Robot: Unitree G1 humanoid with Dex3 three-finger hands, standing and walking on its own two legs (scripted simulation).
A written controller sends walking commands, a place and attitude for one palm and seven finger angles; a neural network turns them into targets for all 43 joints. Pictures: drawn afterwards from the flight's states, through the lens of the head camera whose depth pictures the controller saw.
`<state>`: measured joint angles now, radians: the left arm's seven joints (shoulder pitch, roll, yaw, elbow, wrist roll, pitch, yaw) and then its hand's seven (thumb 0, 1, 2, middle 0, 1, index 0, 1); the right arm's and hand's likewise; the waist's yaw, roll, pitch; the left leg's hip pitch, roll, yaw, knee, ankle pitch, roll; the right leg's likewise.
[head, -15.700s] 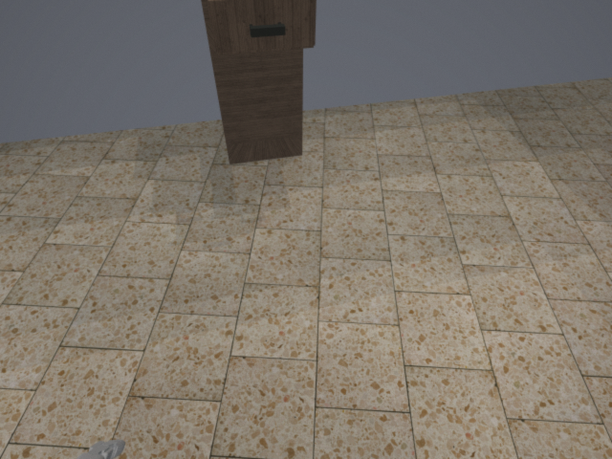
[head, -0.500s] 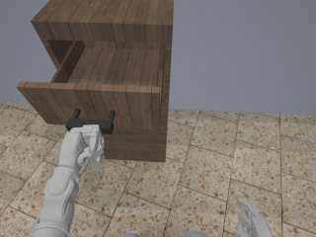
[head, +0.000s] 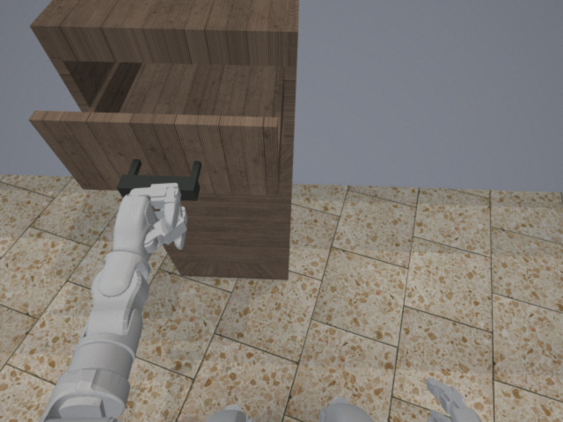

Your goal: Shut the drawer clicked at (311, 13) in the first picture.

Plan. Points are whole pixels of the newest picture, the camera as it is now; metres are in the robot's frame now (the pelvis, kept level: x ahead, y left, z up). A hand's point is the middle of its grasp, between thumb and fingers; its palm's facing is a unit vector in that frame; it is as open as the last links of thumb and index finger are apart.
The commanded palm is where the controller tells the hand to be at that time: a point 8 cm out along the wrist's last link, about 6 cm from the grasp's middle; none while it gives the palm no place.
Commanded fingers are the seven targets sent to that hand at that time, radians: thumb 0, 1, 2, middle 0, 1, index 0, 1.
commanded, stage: push the drawer shut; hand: left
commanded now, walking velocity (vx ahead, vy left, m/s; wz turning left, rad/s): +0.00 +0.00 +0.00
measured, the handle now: (163, 176) +0.46 +0.19 +0.06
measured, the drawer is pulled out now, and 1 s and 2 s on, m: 0.14 0.01 0.00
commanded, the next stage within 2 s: pull the fist back off the drawer in 1.62 s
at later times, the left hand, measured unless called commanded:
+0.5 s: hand (189, 184) +0.45 +0.15 +0.06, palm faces -0.04 -1.00 -0.04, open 2.9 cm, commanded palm +0.43 +0.20 +0.06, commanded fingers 0.00 0.90 0.90 -1.40 -1.60 -1.40 -1.60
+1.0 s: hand (197, 155) +0.51 +0.14 +0.06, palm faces -0.02 -1.00 -0.04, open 3.0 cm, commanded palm +0.49 +0.19 +0.06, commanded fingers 0.00 0.90 0.90 -1.40 -1.60 -1.40 -1.60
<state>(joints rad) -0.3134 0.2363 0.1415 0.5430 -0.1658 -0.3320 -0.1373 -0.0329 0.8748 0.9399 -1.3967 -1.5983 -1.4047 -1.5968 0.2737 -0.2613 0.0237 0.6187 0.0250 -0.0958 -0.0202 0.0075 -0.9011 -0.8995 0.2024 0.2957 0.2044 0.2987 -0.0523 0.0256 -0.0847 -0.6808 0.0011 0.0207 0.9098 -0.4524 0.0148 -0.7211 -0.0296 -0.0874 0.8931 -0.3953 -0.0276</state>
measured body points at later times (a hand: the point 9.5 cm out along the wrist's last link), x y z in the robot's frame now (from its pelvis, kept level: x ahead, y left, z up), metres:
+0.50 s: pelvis +0.00 +0.00 +0.00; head +0.10 -0.01 +0.44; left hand +0.44 +0.20 +0.06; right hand +0.06 -0.27 -0.13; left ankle +0.00 +0.11 -0.69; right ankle +0.02 -0.10 -0.69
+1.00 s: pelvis +0.00 +0.01 -0.01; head +0.12 +0.00 +0.42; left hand +0.50 +0.20 +0.06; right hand +0.00 -0.26 -0.13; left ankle +0.00 +0.11 -0.69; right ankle +0.02 -0.10 -0.69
